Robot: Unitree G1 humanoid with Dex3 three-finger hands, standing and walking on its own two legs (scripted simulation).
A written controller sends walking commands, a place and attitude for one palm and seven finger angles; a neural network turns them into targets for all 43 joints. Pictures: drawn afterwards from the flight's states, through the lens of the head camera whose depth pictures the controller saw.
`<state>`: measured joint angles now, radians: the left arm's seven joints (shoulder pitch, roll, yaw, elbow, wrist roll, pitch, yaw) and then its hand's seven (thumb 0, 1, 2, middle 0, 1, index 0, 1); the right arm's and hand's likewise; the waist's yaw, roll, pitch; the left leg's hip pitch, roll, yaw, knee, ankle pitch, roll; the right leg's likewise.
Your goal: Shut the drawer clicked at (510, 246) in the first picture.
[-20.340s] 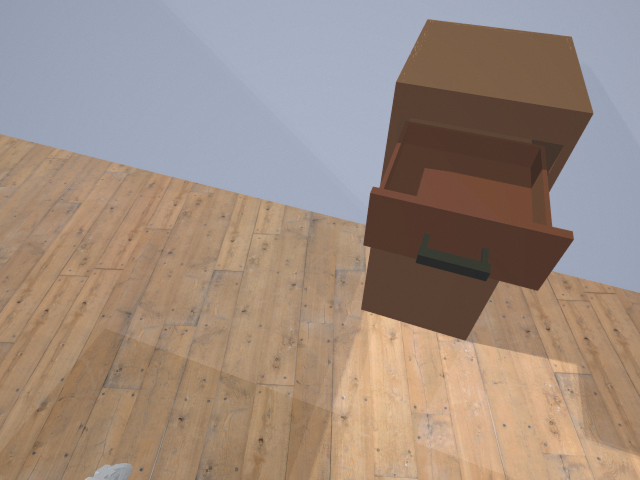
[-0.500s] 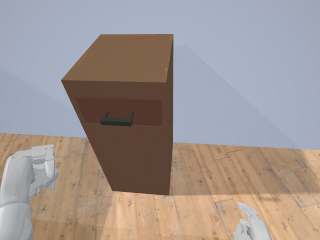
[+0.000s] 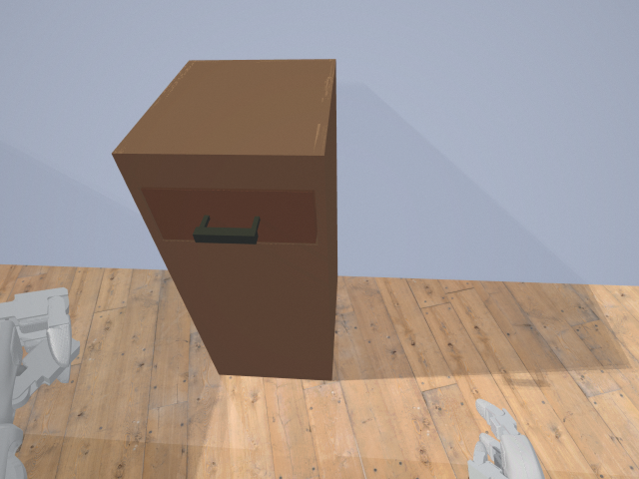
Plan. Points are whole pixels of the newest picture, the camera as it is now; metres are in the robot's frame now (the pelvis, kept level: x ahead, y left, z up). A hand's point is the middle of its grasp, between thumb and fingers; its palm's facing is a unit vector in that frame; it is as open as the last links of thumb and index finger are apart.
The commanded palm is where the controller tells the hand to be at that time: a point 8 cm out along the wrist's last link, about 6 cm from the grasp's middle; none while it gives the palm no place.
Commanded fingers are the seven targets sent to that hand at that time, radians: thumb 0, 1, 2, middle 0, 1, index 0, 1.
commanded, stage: step back with the hand held close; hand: left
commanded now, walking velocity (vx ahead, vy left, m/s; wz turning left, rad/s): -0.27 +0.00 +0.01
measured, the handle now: (228, 228) +0.57 +0.25 -0.04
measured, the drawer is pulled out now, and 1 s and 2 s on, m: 0.00 0.00 0.00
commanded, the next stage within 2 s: stop stepping back and stand still in 1.18 s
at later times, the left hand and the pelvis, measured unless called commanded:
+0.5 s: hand (10, 419) +0.12 +0.27 +0.16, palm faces +0.41 -0.78 -0.48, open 3.2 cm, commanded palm +0.07 +0.30 +0.17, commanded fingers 0.00 0.90 0.90 -1.40 -1.60 -1.40 -1.60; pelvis -0.06 +0.02 -0.01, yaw +0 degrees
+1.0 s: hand out of the picture +0.06 +0.25 +0.16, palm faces +0.33 -0.82 -0.48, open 3.2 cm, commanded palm -0.01 +0.30 +0.17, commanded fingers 0.00 0.90 0.90 -1.40 -1.60 -1.40 -1.60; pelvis -0.13 +0.02 -0.02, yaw +1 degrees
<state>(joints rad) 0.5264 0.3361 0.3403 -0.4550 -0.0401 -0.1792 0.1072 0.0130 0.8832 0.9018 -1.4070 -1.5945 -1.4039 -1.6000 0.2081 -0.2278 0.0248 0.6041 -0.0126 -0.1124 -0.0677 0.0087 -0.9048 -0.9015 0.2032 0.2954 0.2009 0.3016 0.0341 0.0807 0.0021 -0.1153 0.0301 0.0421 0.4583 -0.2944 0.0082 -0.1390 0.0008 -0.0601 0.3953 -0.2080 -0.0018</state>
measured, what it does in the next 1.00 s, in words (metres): walks backwards: right foot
